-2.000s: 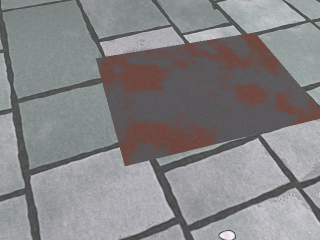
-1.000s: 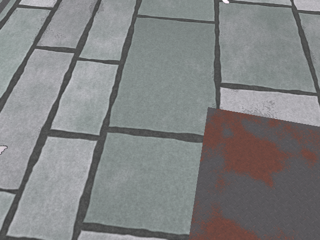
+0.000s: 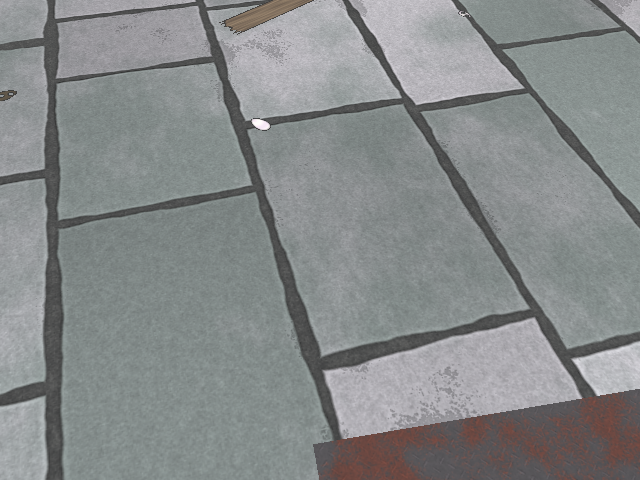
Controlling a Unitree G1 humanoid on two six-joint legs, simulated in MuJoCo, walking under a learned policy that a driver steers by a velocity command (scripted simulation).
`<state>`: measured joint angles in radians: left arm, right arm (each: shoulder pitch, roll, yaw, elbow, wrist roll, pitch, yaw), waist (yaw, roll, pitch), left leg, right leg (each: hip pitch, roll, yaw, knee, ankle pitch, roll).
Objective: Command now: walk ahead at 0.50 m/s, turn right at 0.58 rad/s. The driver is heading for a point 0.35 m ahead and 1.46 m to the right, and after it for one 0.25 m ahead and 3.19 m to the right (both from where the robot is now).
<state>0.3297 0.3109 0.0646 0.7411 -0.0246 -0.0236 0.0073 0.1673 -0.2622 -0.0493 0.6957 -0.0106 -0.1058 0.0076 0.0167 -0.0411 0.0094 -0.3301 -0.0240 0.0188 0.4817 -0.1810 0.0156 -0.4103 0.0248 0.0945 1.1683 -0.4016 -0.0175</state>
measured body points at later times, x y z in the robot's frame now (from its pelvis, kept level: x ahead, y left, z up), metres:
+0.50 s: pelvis +0.26 -0.08 -0.01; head +0.30 -0.10 +0.44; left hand +0.50 +0.13 -0.09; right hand +0.27 -0.38 -0.12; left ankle +0.19 +0.11 -0.64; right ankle +0.30 -0.17 -0.73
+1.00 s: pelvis +0.55 -0.14 +0.00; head +0.57 -0.14 +0.45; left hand +0.77 +0.05 -0.12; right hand +0.53 -0.45 -0.09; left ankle +0.65 -0.07 -0.73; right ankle +0.39 -0.19 -0.64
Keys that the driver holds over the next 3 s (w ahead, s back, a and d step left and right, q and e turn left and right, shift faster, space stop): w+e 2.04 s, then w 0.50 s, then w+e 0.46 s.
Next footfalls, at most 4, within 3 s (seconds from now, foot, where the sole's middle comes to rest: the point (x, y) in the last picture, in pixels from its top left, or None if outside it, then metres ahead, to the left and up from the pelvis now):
0.38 right None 0.34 -0.18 -0.77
0.86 left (373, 394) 0.68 -0.09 -0.77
1.38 right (542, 382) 0.72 -0.48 -0.77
1.88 left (569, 270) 1.04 -0.62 -0.77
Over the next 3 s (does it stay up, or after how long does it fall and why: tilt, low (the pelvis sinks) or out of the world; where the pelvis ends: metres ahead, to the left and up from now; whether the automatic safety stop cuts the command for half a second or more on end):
stays up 1.01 -1.10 0.00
